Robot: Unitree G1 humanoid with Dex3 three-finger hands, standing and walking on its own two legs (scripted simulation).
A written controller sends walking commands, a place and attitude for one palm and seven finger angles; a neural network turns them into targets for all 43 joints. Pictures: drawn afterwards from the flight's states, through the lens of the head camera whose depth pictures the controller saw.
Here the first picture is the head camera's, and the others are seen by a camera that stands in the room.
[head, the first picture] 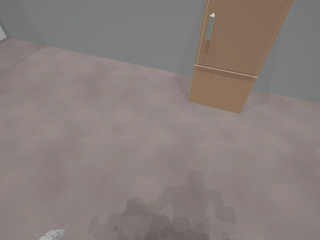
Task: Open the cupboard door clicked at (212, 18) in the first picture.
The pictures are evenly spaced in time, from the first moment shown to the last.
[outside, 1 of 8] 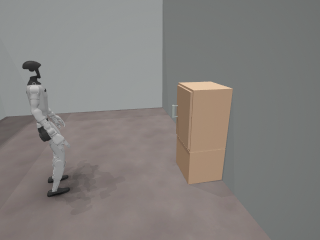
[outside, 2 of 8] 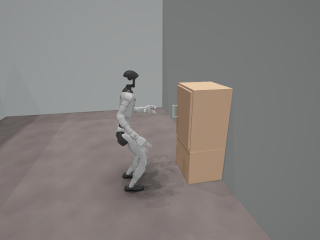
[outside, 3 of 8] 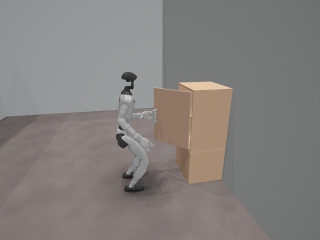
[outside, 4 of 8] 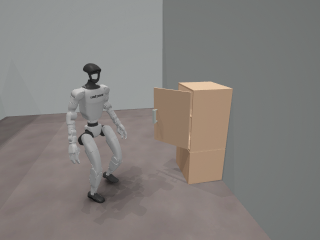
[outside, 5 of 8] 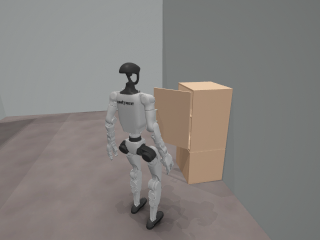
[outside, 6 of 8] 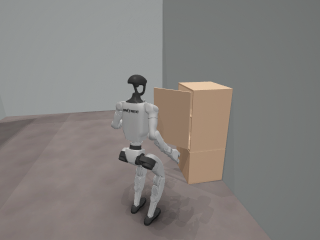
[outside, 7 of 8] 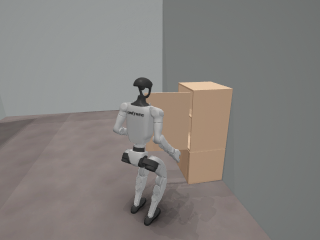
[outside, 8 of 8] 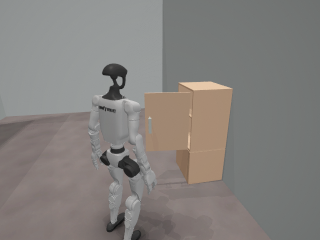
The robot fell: no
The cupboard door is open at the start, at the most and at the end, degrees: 0 84 83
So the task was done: yes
